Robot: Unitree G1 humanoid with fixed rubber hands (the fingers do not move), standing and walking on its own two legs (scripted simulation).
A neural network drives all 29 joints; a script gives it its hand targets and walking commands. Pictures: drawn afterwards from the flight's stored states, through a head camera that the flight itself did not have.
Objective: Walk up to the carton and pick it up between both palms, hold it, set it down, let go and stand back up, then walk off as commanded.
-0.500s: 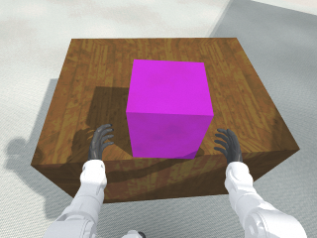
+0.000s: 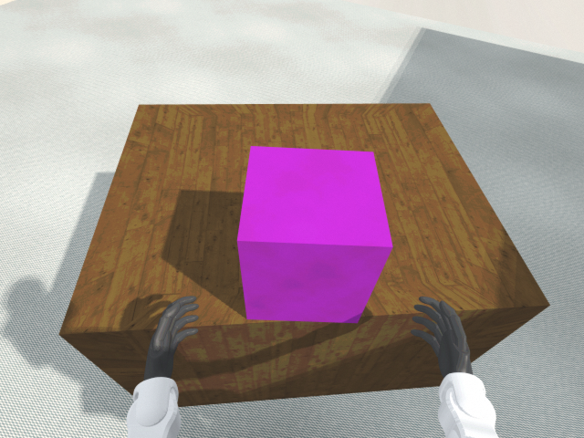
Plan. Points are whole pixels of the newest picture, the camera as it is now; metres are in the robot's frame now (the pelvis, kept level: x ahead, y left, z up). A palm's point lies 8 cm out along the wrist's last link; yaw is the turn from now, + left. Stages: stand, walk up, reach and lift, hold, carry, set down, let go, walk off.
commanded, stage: set down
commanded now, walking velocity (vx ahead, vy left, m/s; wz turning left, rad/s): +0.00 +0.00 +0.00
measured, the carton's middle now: (307, 239) +0.44 +0.00 -0.03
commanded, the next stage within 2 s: let go in 1.68 s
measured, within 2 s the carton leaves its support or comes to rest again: neither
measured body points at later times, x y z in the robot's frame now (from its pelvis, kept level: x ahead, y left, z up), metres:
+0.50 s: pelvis +0.01 -0.01 +0.01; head +0.00 +0.01 +0.46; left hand +0.21 +0.20 -0.04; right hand +0.21 -0.22 -0.04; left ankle +0.03 +0.09 -0.73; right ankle -0.02 -0.11 -0.73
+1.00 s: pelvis +0.03 -0.01 +0.01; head +0.02 +0.01 +0.46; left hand +0.20 +0.21 -0.07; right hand +0.21 -0.22 -0.05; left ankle +0.03 +0.09 -0.73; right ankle -0.02 -0.11 -0.73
